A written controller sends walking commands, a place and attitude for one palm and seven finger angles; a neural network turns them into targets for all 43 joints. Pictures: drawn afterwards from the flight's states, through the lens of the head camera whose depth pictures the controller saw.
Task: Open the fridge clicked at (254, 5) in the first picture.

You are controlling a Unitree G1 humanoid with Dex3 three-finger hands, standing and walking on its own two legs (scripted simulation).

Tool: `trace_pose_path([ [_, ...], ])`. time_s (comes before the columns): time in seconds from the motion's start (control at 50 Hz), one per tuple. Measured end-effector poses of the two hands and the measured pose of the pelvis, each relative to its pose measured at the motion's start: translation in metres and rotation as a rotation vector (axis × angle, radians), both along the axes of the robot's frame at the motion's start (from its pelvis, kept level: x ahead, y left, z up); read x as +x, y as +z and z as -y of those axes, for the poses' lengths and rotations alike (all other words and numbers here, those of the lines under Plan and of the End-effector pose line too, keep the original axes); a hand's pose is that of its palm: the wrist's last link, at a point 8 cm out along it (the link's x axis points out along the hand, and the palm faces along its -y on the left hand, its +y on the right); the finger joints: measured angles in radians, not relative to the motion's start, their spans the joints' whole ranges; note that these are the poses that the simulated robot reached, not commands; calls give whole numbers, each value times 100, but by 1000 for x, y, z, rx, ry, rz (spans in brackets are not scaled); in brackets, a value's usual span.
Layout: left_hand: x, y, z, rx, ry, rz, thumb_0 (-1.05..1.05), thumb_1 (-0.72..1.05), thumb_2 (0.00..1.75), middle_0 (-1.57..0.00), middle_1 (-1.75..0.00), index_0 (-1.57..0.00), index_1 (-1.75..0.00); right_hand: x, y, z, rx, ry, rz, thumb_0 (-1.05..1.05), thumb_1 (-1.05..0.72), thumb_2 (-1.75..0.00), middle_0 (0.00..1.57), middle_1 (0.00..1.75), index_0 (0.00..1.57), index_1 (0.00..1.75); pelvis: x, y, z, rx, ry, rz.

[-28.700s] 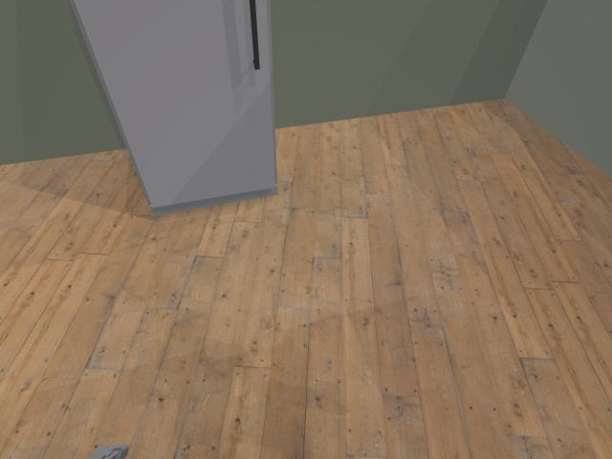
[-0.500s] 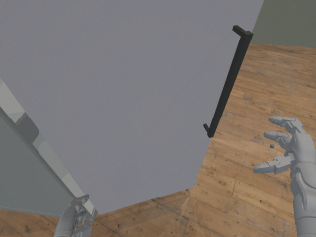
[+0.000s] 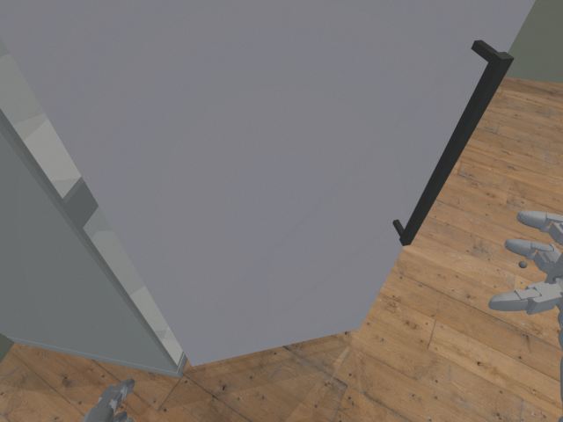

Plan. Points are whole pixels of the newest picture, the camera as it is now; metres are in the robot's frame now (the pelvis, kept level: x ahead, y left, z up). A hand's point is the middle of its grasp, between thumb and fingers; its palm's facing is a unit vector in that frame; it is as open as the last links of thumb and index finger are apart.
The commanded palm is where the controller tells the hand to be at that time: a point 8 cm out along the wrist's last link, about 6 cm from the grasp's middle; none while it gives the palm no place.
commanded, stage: draw the hand back to the body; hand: right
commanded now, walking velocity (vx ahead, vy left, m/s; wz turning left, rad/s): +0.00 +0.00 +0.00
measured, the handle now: (435, 165) +0.49 -0.19 +0.12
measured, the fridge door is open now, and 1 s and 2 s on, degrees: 66 66 66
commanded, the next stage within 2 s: step back with the hand held close in 1.64 s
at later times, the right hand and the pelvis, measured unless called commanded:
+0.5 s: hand out of the picture +0.27 -0.30 +0.12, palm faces +0.01 +1.00 -0.03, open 14.7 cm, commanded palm +0.24 -0.34 +0.13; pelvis +0.01 -0.03 +0.00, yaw -1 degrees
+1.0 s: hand out of the picture +0.23 -0.31 +0.17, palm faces +0.48 +0.81 -0.34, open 11.4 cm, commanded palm +0.18 -0.34 +0.18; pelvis +0.02 -0.03 +0.02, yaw -1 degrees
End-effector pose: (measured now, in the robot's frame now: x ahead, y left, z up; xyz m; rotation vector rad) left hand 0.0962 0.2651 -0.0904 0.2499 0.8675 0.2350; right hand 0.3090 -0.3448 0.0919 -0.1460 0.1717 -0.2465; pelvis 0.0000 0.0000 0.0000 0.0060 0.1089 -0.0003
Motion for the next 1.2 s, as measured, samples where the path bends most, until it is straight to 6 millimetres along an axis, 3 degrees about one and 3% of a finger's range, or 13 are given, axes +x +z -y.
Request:
trace_pose_path([
  [0.08, 1, 1, 0, 7, 5, -9, 2, 91, 89, -20, -30, -20, -30, -4, 0, 5, -9, -11, 27, -2, 55, -20, 25, 115, 26, 115, 4, 0, 1, 2, 3, -4],
  [0.14, 7, 3, 3, 17, 2, 7, 2, 91, 89, -20, -30, -20, -30, -8, 5, 2, 59, 77, 117, -2, 55, -20, 25, 115, 25, 115, 7, 0, 4, 7, -2, 5],
  [0.22, 21, 10, 9, 31, -5, 64, 2, 91, 89, -20, -30, -20, -30, -9, 20, -4, 103, 251, 219, -2, 55, -20, 25, 115, 25, 115, 11, 0, 8, 10, -3, 21],
  [0.3, 40, 20, 20, 14, -24, 156, 2, 91, 89, -20, -30, -20, -30, -14, 29, 1, 123, 322, 207, -2, 55, -20, 25, 115, 25, 115, 12, 0, 15, 9, 0, 30],
  [0.42, 67, 34, 44, -27, -93, 263, 2, 91, 89, -20, -30, -20, -30, -42, 27, 15, 137, 253, 151, -2, 55, -20, 25, 115, 25, 115, 12, 3, 24, 9, -3, 36],
  [0.58, 95, 47, 75, -41, -192, 345, 2, 91, 89, -20, -30, -20, -30, -76, 38, 7, 98, 247, 215, -2, 52, -22, 25, 113, 25, 113, 8, 4, 30, 20, -25, 79],
  [0.7, 99, 52, 88, -38, -233, 328, 2, 90, 89, -20, -30, -20, -30, -90, 53, 12, -105, -28, 217, -1, 39, -28, 25, 105, 25, 105, 6, 11, 32, 19, -27, 108],
  [0.86, 88, 40, 88, -55, -213, 239, 2, 90, 89, -20, -30, -20, -30, -117, 66, 6, -237, -173, 214, -1, 13, -40, 24, 90, 24, 90, 11, 18, 35, 8, -16, 137],
  [1.02, 84, 34, 77, -63, -185, 205, 2, 90, 89, -20, -30, -20, -30, -118, 91, -1, -313, -200, 274, -1, -15, -54, 23, 73, 23, 74, 17, 20, 30, -2, -8, 164],
  [1.2, 92, 39, 59, -63, -159, 233, 2, 91, 89, -20, -30, -20, -30, -131, 102, -20, -361, -157, 283, 0, -47, -70, 22, 54, 23, 55, 23, 22, 18, -4, 3, 173],
])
